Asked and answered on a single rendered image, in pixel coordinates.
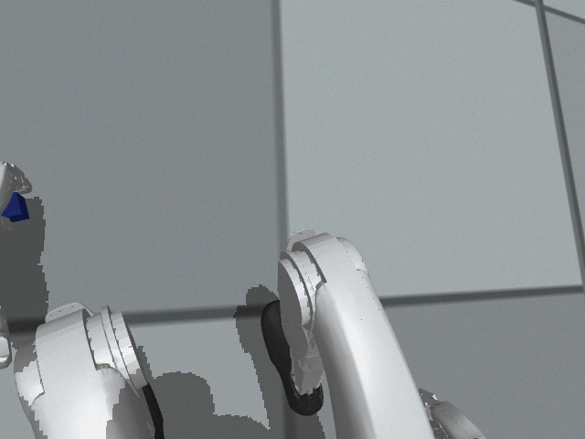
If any left robot hand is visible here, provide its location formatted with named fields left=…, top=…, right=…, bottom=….
left=0, top=161, right=32, bottom=232

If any left robot foot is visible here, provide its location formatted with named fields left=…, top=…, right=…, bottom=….
left=142, top=381, right=165, bottom=439

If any small box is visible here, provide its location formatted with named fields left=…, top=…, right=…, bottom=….
left=1, top=192, right=29, bottom=222

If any right robot hand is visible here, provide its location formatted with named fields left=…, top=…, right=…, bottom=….
left=419, top=389, right=487, bottom=439

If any right robot foot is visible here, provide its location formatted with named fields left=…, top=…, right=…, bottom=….
left=261, top=300, right=324, bottom=416

